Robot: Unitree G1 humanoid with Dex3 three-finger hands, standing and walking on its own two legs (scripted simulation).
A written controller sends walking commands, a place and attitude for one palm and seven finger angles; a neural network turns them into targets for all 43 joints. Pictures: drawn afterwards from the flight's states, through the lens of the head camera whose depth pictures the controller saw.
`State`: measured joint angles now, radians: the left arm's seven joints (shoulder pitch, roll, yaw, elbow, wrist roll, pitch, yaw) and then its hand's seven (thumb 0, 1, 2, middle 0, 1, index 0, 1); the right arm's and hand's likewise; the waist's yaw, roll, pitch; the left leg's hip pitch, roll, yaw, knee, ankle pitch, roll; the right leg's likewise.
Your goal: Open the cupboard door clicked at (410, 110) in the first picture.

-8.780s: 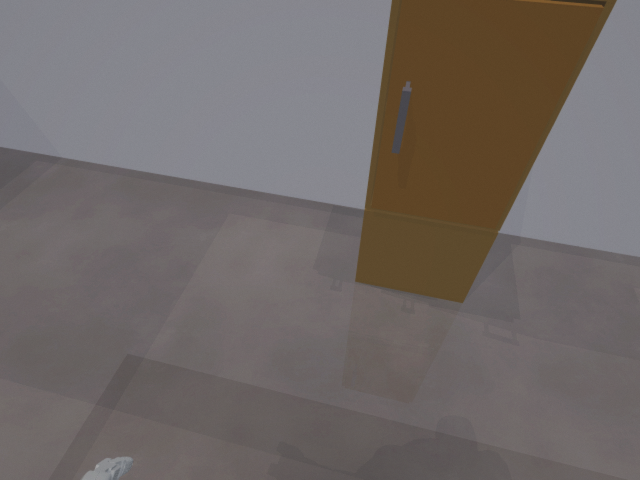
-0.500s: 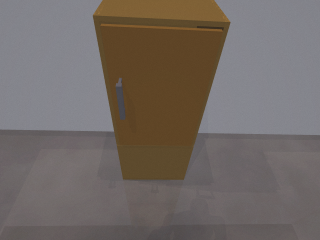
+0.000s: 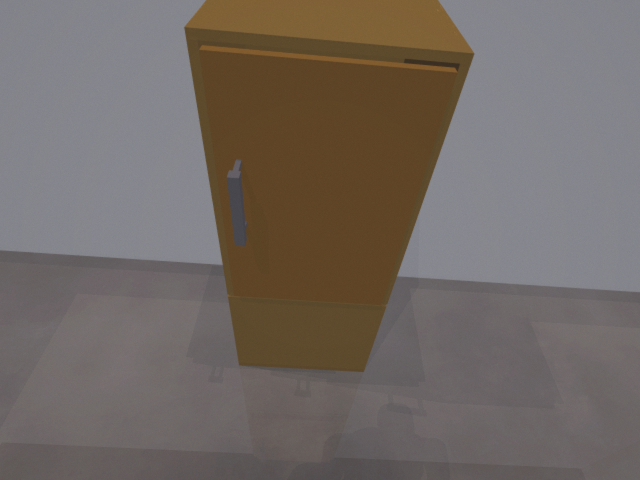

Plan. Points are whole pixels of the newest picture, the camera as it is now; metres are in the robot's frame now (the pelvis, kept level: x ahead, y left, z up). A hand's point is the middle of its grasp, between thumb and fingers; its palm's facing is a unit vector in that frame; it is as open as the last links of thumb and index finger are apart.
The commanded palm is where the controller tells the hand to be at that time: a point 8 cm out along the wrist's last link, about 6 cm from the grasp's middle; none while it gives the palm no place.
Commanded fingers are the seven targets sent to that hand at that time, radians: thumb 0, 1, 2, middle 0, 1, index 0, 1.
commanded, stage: come to a stop and stand still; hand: left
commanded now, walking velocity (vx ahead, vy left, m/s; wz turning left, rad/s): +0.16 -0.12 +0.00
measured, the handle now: (239, 204) +0.57 +0.19 +0.00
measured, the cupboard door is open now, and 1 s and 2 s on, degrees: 0 0 0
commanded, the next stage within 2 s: look again from close up in 1.20 s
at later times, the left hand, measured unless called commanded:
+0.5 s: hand out of the picture +0.07 +0.14 -0.16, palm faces +0.09 -0.97 -0.21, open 7.3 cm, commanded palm none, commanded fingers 0.00 0.90 0.90 -0.20 -0.30 -0.20 -0.30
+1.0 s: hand out of the picture -0.07 +0.11 -0.16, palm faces +0.06 -0.99 -0.15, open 7.4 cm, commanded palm none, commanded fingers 0.00 0.90 0.90 -0.20 -0.30 -0.20 -0.30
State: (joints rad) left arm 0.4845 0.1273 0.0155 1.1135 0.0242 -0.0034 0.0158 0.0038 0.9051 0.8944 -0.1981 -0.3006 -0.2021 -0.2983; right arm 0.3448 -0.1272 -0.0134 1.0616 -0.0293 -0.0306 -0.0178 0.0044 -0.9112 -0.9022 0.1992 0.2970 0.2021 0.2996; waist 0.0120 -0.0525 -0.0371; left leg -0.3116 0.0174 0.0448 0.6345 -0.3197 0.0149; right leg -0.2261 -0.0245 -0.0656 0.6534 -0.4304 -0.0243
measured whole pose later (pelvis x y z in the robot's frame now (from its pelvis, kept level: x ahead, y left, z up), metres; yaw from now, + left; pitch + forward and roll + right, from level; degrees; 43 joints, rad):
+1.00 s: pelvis -0.03 -0.04 +0.01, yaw +1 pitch -1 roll +0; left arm 0.38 0.12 -0.01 1.10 0.01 0.00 0.03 0.01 0.91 0.89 -0.20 -0.30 -0.20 -0.30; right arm 0.28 -0.16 -0.01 1.07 -0.01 0.01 -0.02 0.00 -0.94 -0.90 0.20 0.30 0.20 0.30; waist 0.00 0.00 0.00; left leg -0.29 0.01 0.12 0.43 -0.13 0.05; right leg -0.16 -0.01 -0.06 0.47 -0.30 -0.01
